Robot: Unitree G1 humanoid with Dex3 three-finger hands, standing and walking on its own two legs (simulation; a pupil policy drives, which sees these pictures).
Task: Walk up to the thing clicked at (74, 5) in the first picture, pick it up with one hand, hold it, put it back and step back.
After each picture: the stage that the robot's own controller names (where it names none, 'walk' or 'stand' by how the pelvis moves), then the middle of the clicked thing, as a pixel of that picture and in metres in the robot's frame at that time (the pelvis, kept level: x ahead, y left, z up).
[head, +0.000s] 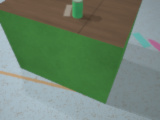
stand; (77, 7) +0.94 +0.02 -0.04
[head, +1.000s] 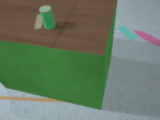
walk; (47, 17) +0.80 +0.22 -0.02
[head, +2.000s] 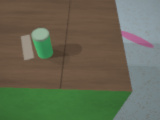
stand; (43, 44) +0.52 +0.17 +0.00
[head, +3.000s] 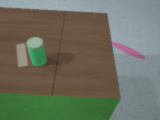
stand; (37, 52) +0.52 +0.20 -0.02
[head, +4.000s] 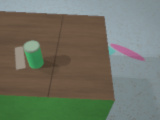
stand; (34, 55) +0.52 +0.22 -0.04
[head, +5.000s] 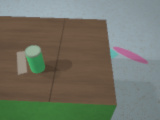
stand; (35, 59) +0.51 +0.22 -0.04
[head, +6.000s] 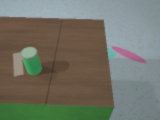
stand; (31, 61) +0.50 +0.23 -0.04
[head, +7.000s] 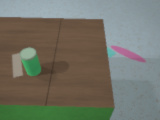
stand; (31, 62) +0.49 +0.23 -0.04
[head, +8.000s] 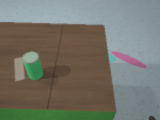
rise first; (33, 66) +0.48 +0.23 -0.04
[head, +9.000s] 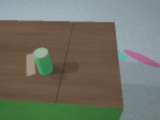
go down; (43, 61) +0.50 +0.22 -0.03
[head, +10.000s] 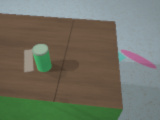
go down; (42, 58) +0.51 +0.20 -0.03
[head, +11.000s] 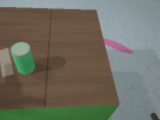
go down; (23, 58) +0.47 +0.20 +0.00
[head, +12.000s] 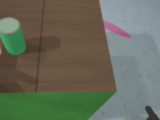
close in; (12, 37) +0.50 +0.21 +0.02
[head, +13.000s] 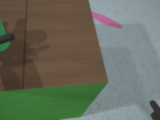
close; out of the picture +0.51 +0.22 +0.05
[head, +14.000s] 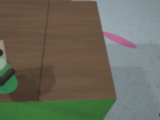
lift; (1, 75) +0.37 +0.25 +0.03
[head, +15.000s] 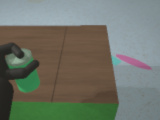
lift; (24, 71) +0.32 +0.18 +0.15
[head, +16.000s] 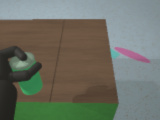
hold; (27, 74) +0.33 +0.18 +0.12
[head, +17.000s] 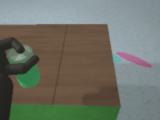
crouch; (25, 67) +0.33 +0.18 +0.15
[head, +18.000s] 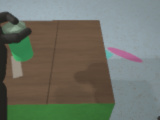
crouch; (19, 41) +0.44 +0.20 +0.15
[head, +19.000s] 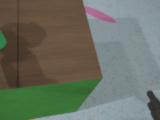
lower; out of the picture +0.51 +0.22 +0.04
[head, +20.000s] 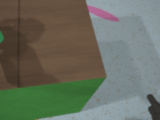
lower; out of the picture +0.52 +0.22 +0.06
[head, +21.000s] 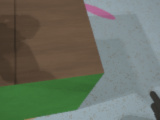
lower; out of the picture +0.53 +0.23 +0.07
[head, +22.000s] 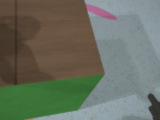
lower; out of the picture +0.53 +0.23 +0.07
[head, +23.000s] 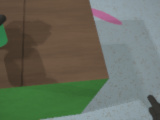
loosen; out of the picture +0.52 +0.22 +0.06
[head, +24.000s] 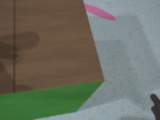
rise; out of the picture +0.48 +0.23 +0.05
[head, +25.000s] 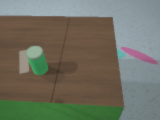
sink last; (37, 60) +0.47 +0.22 +0.01
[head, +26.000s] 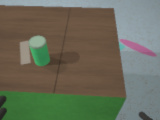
stand; (39, 51) +0.50 +0.20 +0.01
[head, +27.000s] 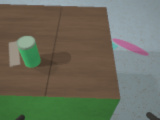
stand; (29, 52) +0.48 +0.22 +0.02
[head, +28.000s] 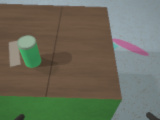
stand; (30, 52) +0.48 +0.21 +0.03
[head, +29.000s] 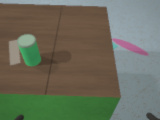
stand; (29, 50) +0.49 +0.22 +0.03
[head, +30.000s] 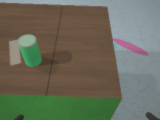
stand; (30, 51) +0.49 +0.21 +0.03
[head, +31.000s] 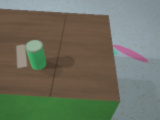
stand; (36, 55) +0.50 +0.21 -0.01
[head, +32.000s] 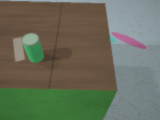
walk; (33, 48) +0.52 +0.21 -0.03
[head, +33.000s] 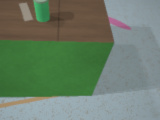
walk; (42, 8) +0.73 +0.18 -0.02
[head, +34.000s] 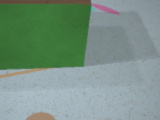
stand; out of the picture +1.05 +0.32 -0.01
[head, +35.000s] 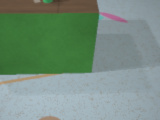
stand; out of the picture +1.08 +0.25 -0.03
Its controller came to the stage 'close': yes
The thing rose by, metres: 0.21
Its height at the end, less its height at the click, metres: +0.00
